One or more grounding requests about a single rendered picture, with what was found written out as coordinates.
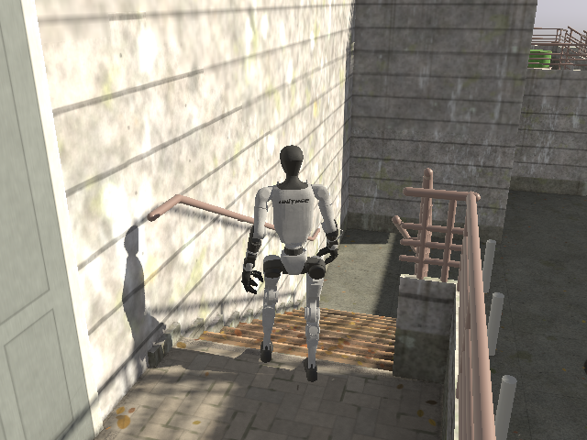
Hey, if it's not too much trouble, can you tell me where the stairs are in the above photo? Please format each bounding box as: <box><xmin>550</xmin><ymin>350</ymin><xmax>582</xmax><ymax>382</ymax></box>
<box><xmin>198</xmin><ymin>307</ymin><xmax>397</xmax><ymax>371</ymax></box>

